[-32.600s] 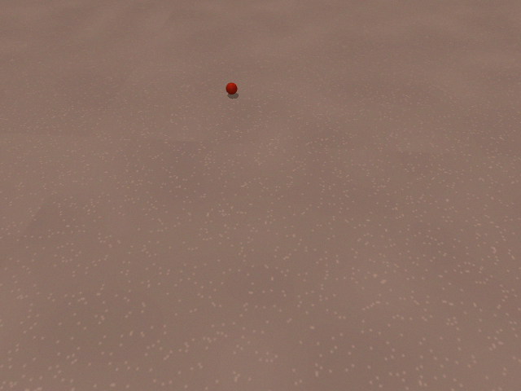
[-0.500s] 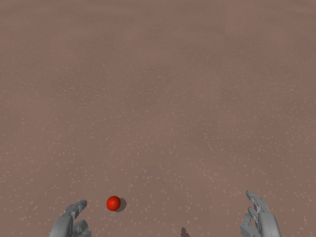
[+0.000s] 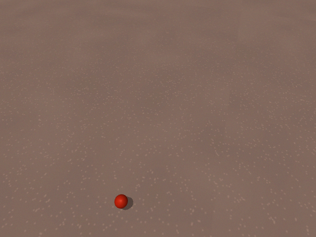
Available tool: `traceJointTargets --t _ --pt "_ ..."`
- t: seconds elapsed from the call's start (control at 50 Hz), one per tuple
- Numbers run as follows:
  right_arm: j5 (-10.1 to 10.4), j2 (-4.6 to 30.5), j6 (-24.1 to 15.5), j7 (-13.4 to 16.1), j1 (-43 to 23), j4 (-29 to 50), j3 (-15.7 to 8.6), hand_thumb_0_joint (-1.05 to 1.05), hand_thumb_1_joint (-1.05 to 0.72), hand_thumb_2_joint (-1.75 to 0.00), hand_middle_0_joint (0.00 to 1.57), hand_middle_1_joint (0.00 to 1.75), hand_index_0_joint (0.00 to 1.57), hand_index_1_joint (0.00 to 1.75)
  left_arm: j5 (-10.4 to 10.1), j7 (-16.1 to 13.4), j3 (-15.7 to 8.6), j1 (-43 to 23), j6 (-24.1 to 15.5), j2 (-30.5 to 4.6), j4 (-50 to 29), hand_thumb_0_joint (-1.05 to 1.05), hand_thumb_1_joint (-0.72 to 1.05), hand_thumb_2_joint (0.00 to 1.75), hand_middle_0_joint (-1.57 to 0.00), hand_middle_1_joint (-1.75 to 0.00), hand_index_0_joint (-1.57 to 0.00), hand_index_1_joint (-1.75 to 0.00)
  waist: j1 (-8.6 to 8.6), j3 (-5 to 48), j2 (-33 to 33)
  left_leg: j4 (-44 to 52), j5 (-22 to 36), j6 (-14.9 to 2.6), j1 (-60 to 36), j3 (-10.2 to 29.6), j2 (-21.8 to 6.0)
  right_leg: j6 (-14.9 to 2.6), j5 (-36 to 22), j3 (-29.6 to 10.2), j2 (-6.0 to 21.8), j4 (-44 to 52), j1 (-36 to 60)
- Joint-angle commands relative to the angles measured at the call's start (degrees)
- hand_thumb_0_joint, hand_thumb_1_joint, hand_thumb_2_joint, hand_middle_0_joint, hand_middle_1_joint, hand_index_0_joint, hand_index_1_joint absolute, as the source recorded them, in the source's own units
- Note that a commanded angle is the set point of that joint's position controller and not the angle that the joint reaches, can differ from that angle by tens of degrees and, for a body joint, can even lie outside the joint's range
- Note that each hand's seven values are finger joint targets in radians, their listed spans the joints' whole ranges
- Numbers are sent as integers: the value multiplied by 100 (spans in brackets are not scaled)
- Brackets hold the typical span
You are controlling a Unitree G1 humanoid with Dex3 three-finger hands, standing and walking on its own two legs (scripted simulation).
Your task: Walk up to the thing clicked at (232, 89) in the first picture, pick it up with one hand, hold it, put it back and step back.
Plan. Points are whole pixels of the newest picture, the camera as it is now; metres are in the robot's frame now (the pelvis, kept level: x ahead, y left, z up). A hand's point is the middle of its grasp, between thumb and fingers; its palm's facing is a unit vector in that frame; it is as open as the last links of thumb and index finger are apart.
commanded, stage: stand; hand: left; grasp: from above
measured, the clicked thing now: (121, 201) +0.43 +0.25 -0.72
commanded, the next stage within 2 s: none
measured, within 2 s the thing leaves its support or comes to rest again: neither
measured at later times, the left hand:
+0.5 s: hand out of the picture +0.04 +0.24 -0.15, palm faces +0.04 -0.94 -0.33, open 7.4 cm
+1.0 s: hand out of the picture +0.06 +0.22 -0.14, palm faces +0.02 -0.94 -0.33, open 7.4 cm
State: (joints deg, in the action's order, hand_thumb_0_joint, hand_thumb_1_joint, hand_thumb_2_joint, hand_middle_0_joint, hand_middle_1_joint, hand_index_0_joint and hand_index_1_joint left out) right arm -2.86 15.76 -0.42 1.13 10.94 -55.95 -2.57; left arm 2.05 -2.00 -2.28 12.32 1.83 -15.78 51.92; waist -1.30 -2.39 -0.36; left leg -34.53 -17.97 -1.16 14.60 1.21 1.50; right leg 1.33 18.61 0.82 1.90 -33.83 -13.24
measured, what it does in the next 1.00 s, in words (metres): stands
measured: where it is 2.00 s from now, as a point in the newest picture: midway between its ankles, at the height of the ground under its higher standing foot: outside the picture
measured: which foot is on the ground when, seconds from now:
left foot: down 0.00-1.00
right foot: down 0.00-1.00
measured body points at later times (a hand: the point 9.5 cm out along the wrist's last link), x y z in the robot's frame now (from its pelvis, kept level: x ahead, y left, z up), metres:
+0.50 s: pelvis -0.01 +0.00 +0.02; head -0.01 -0.01 +0.47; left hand +0.03 +0.28 -0.12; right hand +0.06 -0.28 -0.12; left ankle +0.01 +0.11 -0.73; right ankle +0.00 -0.14 -0.73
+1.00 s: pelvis +0.00 -0.02 +0.02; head +0.00 -0.02 +0.47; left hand +0.06 +0.27 -0.12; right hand +0.06 -0.30 -0.12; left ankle +0.01 +0.11 -0.73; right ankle +0.00 -0.14 -0.73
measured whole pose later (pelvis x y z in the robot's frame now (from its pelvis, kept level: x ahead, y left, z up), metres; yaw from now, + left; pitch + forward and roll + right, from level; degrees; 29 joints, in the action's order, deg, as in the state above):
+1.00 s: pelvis +0.00 -0.02 +0.02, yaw +0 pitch -4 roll +0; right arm -1.3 17.7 0.0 0.8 7.4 -65.8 -1.1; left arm 1.1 -1.0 -1.3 6.7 -0.2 -17.2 65.9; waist -0.4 -3.4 0.6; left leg -18.8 -9.9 0.5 5.4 2.1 0.1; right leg 0.1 10.9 1.7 0.6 -18.6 -4.2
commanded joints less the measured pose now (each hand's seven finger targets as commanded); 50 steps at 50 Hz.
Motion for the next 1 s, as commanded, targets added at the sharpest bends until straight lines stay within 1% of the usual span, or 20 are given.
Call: traceJointTargets --t 0.0,0.04,0.08,0.12,0.14,0.16,0.2,0.26,0.3,0.32,0.34,0.42,0.5,0.52,0.72,0.78,0.84,0.9,0.94,0.98 --pt "59 1043 -150 96 -394 248 -214 0 -90 -90 20 30 20 30 -20 -61 -247 -373 -233 -929 -62 0 90 90 -20 -30 -20 -30 11 151 248 1315 740 -154 -90 843 -621 -243 -727 -344 312 910 386" --pt "84 1070 -138 105 -389 109 -213 0 -90 -90 20 30 20 30 -30 -50 -222 -321 -245 -949 142 0 90 90 -20 -30 -20 -30 13 102 203 1428 784 -121 -233 814 -623 -231 -779 -364 341 1065 472" --pt "107 1068 -145 105 -318 -7 -203 0 -90 -90 20 30 20 30 -37 -50 -219 -329 -266 -983 307 0 90 90 -20 -30 -20 -30 26 206 172 1419 1214 -108 -389 735 -614 -221 -1030 -386 397 1198 667" --pt "122 1069 -144 104 -316 -107 -191 0 -90 -90 20 30 20 30 -37 -48 -204 -386 -279 -1008 425 0 90 90 -20 -30 -20 -30 51 213 167 1493 1334 -86 -549 706 -618 -213 -1063 -384 417 1296 689" --pt "124 1101 -135 111 -347 -145 -199 0 -90 -90 20 30 20 30 -36 -47 -200 -354 -264 -1018 494 0 90 90 -20 -30 -20 -30 37 166 237 1598 1114 -83 -576 739 -631 -190 -961 -346 382 1314 611" --pt "127 1087 -130 103 -436 -163 -189 0 -90 -90 20 30 20 30 -21 -50 -185 -379 -262 -1010 559 0 90 90 -20 -30 -20 -30 27 69 221 1620 1145 -70 -560 764 -640 -188 -935 -332 388 1366 609" --pt "114 1105 -104 104 -406 -227 -188 0 -90 -90 20 30 20 30 -34 -47 -195 -445 -241 -1038 642 0 90 90 -20 -30 -20 -30 44 0 256 1815 653 -73 -424 785 -654 -173 -830 -327 385 1397 681" --pt "129 1098 -92 94 -458 -326 -181 0 -90 -90 20 30 20 30 -23 -36 -167 -366 -253 -1020 812 0 90 90 -20 -30 -20 -30 11 -40 110 1841 697 -59 -529 773 -650 -177 -795 -346 412 1532 664" --pt "133 1090 -92 82 -415 -378 -165 0 -90 -90 20 30 20 30 -33 -21 -157 -396 -259 -1053 863 0 90 90 -20 -30 -20 -30 40 -77 144 1917 593 -44 -539 766 -648 -164 -764 -344 399 1580 617" --pt "133 1092 -90 75 -459 -385 -164 0 -90 -90 20 30 20 30 -27 -28 -155 -427 -273 -1056 888 0 90 90 -20 -30 -20 -30 34 -86 51 1853 725 -38 -534 736 -630 -166 -768 -366 425 1654 672" --pt "136 1108 -86 73 -443 -411 -166 0 -90 -90 20 30 20 30 -33 -17 -161 -458 -272 -1103 895 0 90 90 -20 -30 -20 -30 63 -61 101 1907 582 -32 -597 732 -637 -165 -719 -374 413 1651 570" --pt "142 1100 -92 66 -506 -452 -145 0 -90 -90 20 30 20 30 -46 -33 -153 -520 -299 -1135 967 0 90 90 -20 -30 -20 -30 66 91 -44 1795 1199 -39 -793 659 -653 -171 -1010 -414 491 1720 696" --pt "151 1130 -72 49 -520 -523 -119 0 -90 -90 20 30 20 30 -59 -24 -126 -458 -296 -1137 1059 0 90 90 -20 -30 -20 -30 49 -100 55 1838 927 -35 -702 645 -642 -161 -840 -402 475 1817 648" --pt "153 1153 -75 49 -514 -513 -122 0 -90 -90 20 30 20 30 -55 -24 -140 -520 -299 -1183 1048 0 90 90 -20 -30 -20 -30 73 46 9 1832 1020 -40 -790 636 -653 -177 -909 -423 488 1826 695" --pt "159 1243 -84 47 -536 -585 -75 0 -90 -90 20 30 20 30 -73 6 -138 -675 -310 -1272 1077 0 90 90 -20 -30 -20 -30 99 74 143 1888 1139 -1 -736 580 -690 -188 -991 -465 500 1859 791" --pt "172 1232 -100 44 -592 -597 -47 0 -90 -90 20 30 20 30 -85 15 -131 -693 -331 -1261 1071 0 90 90 -20 -30 -20 -30 71 155 105 1808 1600 -11 -810 573 -740 -194 -1410 -458 535 1815 907" --pt "170 1249 -86 51 -543 -647 -39 0 -90 -90 20 30 20 30 -91 19 -136 -730 -314 -1291 1108 0 90 90 -20 -30 -20 -30 88 79 82 1905 1197 1 -707 579 -721 -193 -1061 -451 503 1864 871" --pt "181 1297 -88 40 -588 -629 -37 0 -90 -90 20 30 20 30 -94 26 -122 -748 -327 -1274 1096 0 90 90 -20 -30 -20 -30 85 123 61 1861 1395 -12 -728 566 -740 -195 -1200 -446 512 1902 914" --pt "177 1302 -100 42 -589 -614 -41 0 -90 -90 20 30 20 30 -101 20 -129 -756 -342 -1280 1089 0 90 90 -20 -30 -20 -30 86 312 47 1779 1730 -25 -844 534 -761 -201 -1592 -453 558 1842 1037" --pt "184 1296 -106 40 -599 -627 -33 0 -90 -90 20 30 20 30 -111 22 -127 -739 -346 -1293 1106 0 90 90 -20 -30 -20 -30 86 296 27 1783 1865 -8 -899 535 -761 -194 -1733 -427 542 1839 1010"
